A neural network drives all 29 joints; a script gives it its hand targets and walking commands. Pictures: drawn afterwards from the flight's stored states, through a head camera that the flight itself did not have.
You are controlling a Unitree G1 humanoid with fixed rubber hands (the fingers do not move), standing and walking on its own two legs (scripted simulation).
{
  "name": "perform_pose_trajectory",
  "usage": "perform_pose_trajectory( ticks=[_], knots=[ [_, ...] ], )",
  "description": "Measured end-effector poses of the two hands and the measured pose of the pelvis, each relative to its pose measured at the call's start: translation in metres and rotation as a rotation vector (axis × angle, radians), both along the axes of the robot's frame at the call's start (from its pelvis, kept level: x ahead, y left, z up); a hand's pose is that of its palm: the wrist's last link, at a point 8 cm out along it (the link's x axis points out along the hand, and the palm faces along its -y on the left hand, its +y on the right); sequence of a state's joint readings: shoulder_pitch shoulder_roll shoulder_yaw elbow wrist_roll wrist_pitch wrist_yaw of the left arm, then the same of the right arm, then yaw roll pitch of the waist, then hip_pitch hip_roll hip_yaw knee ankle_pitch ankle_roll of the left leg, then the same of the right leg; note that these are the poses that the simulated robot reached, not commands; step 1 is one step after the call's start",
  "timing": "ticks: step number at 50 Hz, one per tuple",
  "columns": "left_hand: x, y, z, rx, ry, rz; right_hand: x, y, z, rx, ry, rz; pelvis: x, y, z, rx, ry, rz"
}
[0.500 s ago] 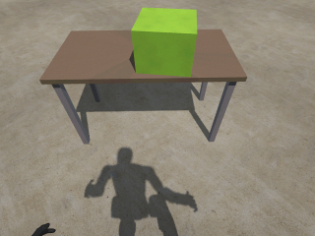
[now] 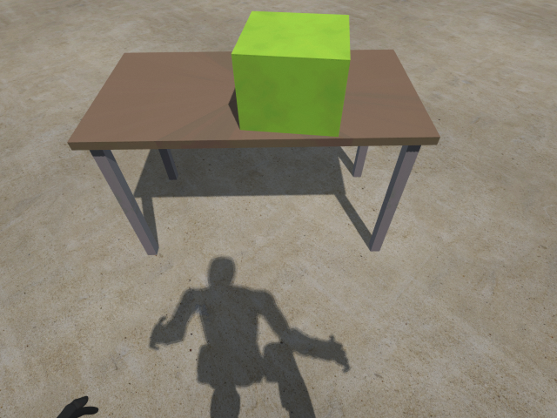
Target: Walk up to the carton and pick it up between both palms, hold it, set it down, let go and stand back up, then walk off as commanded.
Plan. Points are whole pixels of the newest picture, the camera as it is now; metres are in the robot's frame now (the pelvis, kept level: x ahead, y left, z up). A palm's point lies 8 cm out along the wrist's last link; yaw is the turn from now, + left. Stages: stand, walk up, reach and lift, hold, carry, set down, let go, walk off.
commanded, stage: stand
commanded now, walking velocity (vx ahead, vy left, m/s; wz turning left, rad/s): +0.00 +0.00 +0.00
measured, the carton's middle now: (294, 72) +1.03 -0.02 -0.01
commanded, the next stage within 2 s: none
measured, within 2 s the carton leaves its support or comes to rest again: neither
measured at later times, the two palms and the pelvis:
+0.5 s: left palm out of the picture +0.10 +0.33 -0.09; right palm out of the picture +0.06 -0.32 -0.09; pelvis +0.01 +0.01 +0.00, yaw +0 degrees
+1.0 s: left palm out of the picture +0.11 +0.33 -0.08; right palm out of the picture +0.07 -0.32 -0.09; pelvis +0.01 +0.00 +0.00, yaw +0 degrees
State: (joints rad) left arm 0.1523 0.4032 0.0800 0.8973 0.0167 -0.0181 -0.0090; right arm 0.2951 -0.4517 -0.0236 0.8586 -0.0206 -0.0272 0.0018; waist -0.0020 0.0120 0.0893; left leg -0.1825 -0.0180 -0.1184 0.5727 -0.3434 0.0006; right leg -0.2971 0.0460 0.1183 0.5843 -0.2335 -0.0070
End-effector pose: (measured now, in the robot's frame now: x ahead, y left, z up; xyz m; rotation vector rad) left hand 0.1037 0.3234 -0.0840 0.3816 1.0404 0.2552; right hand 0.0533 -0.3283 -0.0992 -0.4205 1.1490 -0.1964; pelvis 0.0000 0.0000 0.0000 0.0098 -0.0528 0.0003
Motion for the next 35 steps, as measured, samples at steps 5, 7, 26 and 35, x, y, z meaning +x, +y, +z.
perform_pose_trajectory(
  ticks=[5, 7, 26, 35],
  knots=[
    [-0.002, 0.001, -0.001, -0.001, 0.01, 0.006, 0.001, 0.0, 0.0, -0.001, -0.002, 0.0, 0.0, 0.0, 0.0, 0.0, -0.002, 0.0],
    [-0.003, 0.001, -0.001, -0.001, 0.014, 0.008, 0.001, 0.0, 0.001, -0.001, -0.003, 0.0, 0.001, 0.001, 0.0, 0.0, -0.003, 0.0],
    [0.001, 0.006, -0.003, -0.008, 0.023, 0.018, 0.008, 0.004, 0.005, -0.009, -0.01, 0.0, 0.007, 0.005, 0.002, -0.006, -0.009, 0.001],
    [0.003, 0.007, -0.003, -0.009, 0.029, 0.022, 0.011, 0.005, 0.006, -0.01, -0.011, 0.0, 0.009, 0.006, 0.003, -0.006, -0.01, 0.002]
  ],
)
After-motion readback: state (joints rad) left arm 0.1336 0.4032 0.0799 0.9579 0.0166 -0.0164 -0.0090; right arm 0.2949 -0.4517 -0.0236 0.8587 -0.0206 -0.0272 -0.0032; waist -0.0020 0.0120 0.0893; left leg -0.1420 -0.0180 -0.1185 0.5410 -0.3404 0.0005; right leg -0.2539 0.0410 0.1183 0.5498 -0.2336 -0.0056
